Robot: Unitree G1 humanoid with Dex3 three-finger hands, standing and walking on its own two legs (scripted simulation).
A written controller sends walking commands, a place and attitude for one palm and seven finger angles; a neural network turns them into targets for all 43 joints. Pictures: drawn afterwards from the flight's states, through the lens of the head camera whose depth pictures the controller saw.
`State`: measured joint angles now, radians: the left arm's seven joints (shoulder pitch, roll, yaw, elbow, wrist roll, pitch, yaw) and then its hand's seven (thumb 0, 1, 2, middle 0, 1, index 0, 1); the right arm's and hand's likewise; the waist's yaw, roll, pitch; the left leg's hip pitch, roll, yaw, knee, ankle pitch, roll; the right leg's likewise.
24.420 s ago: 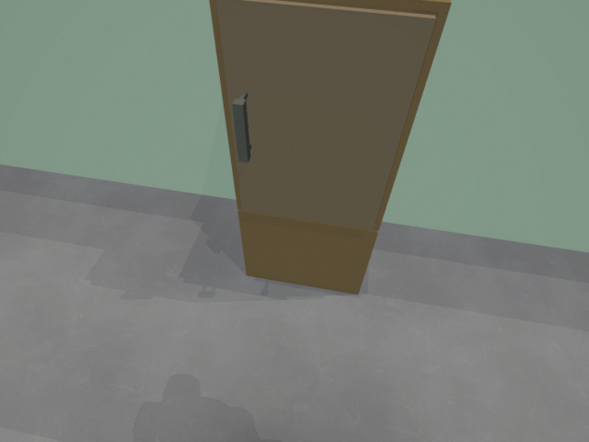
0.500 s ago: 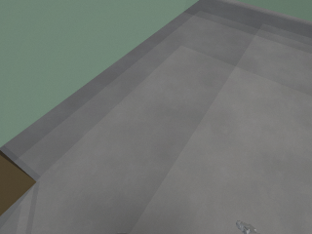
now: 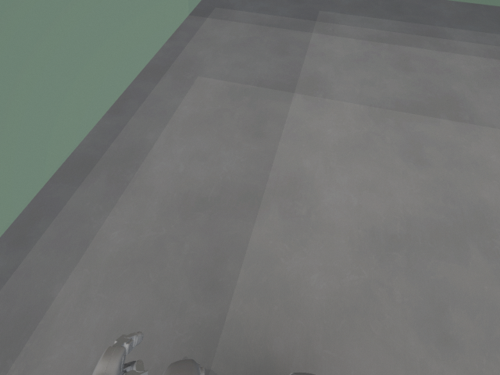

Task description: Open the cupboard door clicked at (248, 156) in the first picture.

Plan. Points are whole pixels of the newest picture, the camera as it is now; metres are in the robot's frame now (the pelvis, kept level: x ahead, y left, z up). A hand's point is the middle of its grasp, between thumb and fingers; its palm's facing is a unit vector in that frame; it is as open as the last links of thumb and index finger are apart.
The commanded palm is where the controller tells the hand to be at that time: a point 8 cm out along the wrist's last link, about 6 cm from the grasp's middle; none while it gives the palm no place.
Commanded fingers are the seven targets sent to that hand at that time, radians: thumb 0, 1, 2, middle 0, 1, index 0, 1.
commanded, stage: walk to a spot facing it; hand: left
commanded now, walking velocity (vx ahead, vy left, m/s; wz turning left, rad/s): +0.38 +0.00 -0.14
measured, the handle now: out of the picture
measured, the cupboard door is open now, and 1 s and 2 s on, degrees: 45 45 45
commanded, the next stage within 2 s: turn to face it in 0.46 s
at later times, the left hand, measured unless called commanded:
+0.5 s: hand (166, 281) +0.31 +0.17 -0.15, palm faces -0.11 -0.98 -0.17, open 7.4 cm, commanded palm none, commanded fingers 0.00 0.90 0.90 -0.20 -0.30 -0.20 -0.30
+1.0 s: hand (188, 227) +0.45 +0.15 -0.18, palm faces +0.09 -0.98 -0.19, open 7.3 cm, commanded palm none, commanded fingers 0.00 0.90 0.90 -0.20 -0.30 -0.20 -0.30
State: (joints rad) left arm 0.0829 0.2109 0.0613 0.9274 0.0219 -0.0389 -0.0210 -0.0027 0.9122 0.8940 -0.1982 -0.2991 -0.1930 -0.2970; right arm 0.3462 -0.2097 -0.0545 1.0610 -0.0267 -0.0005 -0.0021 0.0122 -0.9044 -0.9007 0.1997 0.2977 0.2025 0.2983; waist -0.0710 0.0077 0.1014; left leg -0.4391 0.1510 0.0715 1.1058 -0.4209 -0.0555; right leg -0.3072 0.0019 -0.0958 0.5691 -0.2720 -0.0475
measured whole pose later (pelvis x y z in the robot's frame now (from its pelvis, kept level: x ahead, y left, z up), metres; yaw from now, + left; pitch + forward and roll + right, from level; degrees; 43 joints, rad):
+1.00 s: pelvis +0.39 -0.05 +0.00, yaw +4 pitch +1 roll -1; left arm 0.15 0.21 0.07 1.01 0.02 0.04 0.01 0.00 0.92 0.89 -0.20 -0.30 -0.19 -0.30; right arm 0.21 -0.16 -0.04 0.98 -0.03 -0.01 -0.02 0.01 -0.91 -0.90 0.20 0.30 0.20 0.30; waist -0.03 -0.03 0.06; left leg -0.39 0.03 0.07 0.61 -0.24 0.03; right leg -0.42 -0.05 -0.06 1.07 -0.51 0.07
